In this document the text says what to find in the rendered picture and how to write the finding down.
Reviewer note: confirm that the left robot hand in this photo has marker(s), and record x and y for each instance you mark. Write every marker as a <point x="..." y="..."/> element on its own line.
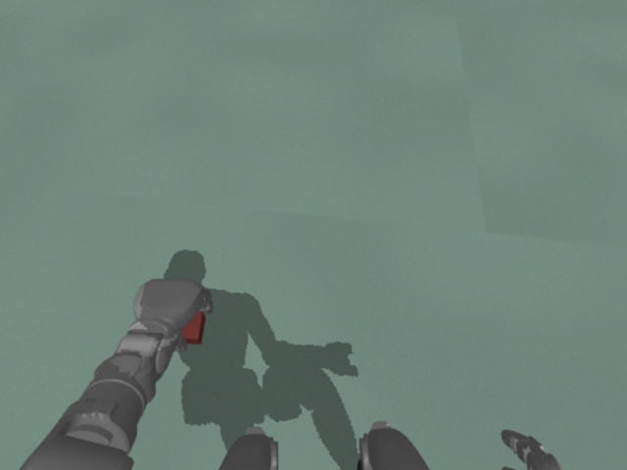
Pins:
<point x="175" y="301"/>

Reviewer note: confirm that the left robot arm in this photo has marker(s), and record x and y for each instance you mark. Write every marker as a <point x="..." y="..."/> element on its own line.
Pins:
<point x="98" y="431"/>

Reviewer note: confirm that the small box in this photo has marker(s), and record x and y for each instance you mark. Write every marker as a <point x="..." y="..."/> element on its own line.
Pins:
<point x="193" y="331"/>

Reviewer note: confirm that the right robot hand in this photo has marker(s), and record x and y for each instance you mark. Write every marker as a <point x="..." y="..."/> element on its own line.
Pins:
<point x="529" y="451"/>

